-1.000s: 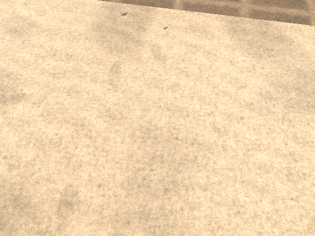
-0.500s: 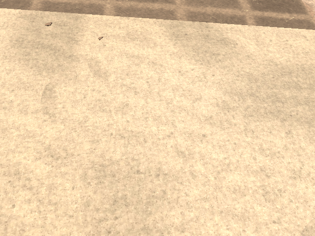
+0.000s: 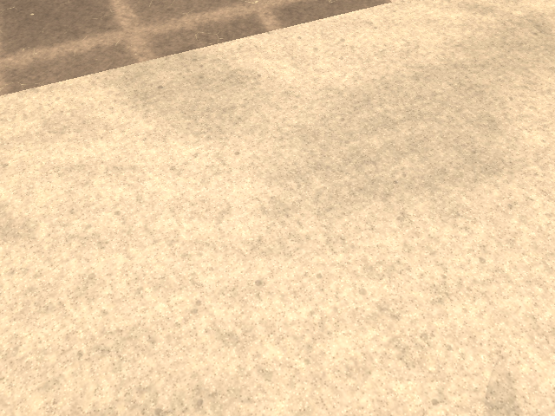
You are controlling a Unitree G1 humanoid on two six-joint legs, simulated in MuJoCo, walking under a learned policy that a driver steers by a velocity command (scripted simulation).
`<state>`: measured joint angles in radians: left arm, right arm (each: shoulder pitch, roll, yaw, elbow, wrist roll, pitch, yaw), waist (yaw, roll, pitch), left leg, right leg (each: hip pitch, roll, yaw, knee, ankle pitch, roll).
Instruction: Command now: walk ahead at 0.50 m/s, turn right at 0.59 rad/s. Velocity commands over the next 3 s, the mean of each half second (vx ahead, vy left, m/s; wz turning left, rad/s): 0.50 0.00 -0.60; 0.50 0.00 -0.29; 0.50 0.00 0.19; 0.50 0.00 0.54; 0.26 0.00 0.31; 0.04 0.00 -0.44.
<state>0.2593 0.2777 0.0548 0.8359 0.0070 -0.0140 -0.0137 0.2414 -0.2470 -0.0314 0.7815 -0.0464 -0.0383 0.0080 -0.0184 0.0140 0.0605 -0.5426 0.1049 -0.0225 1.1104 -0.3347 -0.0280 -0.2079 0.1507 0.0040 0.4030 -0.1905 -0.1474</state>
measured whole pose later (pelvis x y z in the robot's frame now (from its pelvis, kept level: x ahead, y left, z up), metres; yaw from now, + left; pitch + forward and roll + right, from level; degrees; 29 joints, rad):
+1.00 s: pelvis +0.47 -0.09 +0.01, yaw -26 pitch +0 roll +1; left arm 0.26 0.24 0.03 0.84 0.02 -0.05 -0.01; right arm 0.31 -0.26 -0.04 0.86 -0.03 -0.03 0.03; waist -0.02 0.03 0.04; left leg -0.46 0.09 0.02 1.08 -0.32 0.03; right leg -0.21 0.06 -0.05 0.38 -0.18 -0.09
